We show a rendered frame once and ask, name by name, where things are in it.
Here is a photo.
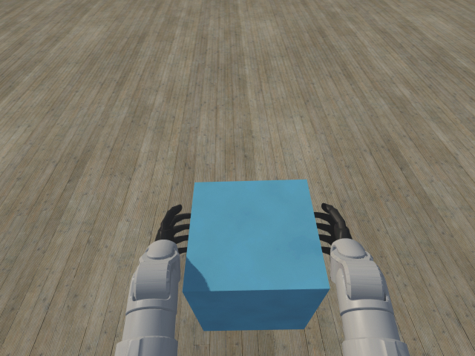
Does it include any left robot forearm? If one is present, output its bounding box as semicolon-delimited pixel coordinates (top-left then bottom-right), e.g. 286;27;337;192
114;240;181;356

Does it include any carton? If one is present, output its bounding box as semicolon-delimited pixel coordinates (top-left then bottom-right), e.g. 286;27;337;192
183;179;330;331

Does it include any robot left hand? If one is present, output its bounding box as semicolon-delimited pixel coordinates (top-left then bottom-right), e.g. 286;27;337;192
155;205;191;254

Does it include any robot right hand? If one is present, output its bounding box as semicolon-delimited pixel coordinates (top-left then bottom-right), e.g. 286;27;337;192
314;203;352;255

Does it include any right robot forearm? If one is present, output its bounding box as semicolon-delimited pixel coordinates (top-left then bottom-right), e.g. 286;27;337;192
330;238;410;356

